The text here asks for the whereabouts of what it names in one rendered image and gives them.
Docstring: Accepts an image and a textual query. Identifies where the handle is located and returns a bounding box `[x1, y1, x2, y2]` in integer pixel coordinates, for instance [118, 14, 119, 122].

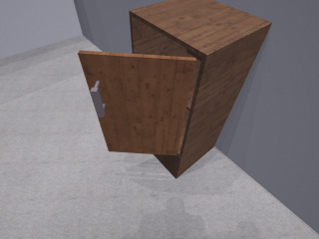
[90, 81, 106, 118]

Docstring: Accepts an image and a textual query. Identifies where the cupboard door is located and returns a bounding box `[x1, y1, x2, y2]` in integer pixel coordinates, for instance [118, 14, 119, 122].
[78, 50, 196, 156]

